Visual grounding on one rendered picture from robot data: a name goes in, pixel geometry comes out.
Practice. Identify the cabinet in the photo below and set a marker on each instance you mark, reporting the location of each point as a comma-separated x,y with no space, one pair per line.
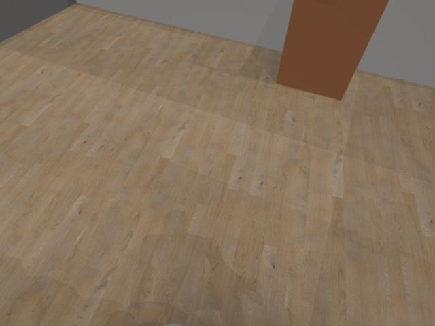
325,42

